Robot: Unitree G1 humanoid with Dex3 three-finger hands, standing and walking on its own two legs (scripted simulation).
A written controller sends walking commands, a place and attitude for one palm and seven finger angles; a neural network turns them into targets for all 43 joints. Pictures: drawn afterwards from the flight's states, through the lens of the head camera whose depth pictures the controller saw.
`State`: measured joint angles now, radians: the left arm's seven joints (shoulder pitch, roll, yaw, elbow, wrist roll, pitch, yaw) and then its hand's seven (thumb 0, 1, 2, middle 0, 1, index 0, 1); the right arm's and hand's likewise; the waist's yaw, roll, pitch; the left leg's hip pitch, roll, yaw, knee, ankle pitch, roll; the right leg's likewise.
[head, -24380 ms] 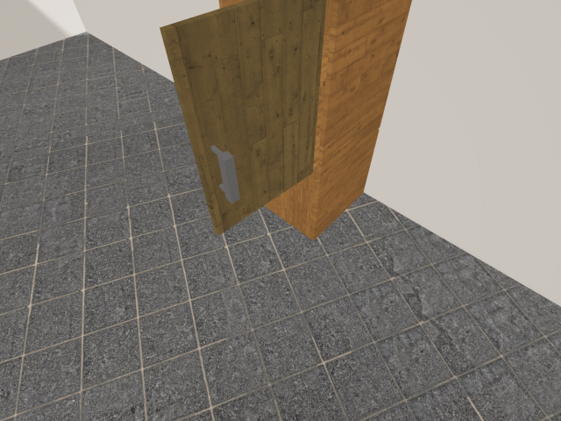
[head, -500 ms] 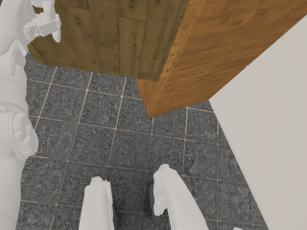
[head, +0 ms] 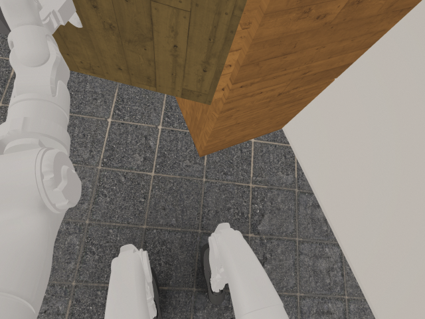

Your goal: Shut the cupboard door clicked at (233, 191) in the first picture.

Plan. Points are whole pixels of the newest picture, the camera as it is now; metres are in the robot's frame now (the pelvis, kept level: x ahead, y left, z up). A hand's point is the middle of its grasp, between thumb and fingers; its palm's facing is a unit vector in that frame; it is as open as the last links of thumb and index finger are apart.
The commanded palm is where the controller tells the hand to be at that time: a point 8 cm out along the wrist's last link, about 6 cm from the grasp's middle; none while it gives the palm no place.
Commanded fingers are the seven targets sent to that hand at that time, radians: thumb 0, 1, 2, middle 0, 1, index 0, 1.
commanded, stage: pull the fist back off the door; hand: left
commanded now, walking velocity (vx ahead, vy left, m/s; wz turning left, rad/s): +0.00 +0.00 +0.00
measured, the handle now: out of the picture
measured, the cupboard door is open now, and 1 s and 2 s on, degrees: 57 57 57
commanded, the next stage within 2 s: draw the hand back to the body in 0.66 s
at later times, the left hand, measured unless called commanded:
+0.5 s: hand (75, 46) +0.54 +0.13 +0.07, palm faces +0.16 -0.99 -0.02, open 3.1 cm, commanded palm +0.49 +0.16 +0.07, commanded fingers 0.00 0.90 0.90 -1.30 -1.50 -1.30 -1.50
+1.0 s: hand (58, 66) +0.48 +0.13 +0.11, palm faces +0.16 -0.98 -0.06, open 3.1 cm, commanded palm +0.42 +0.19 +0.13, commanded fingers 0.00 0.90 0.90 -1.30 -1.50 -1.30 -1.50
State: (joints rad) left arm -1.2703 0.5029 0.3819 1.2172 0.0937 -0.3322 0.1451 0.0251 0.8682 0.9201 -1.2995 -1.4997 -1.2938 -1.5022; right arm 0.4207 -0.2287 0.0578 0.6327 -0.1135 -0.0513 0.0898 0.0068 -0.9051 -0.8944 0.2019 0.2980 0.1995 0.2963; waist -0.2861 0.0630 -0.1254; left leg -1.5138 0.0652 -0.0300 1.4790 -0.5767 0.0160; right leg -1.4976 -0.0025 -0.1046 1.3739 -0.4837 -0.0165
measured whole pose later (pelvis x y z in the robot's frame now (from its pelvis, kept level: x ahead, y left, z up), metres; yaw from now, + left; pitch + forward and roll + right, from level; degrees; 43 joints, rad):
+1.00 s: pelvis +0.03 -0.01 +0.07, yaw +2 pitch +23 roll +0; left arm -0.59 0.20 0.25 0.82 -0.07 -0.50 0.08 0.01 0.89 0.90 -1.30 -1.50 -1.30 -1.50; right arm 0.32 -0.22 -0.01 0.61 -0.01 0.07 0.04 0.01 -0.91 -0.89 0.20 0.30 0.20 0.30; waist -0.10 0.05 -0.13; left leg -1.05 0.05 0.04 1.19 -0.51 0.00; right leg -1.09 -0.01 -0.04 1.17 -0.47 -0.02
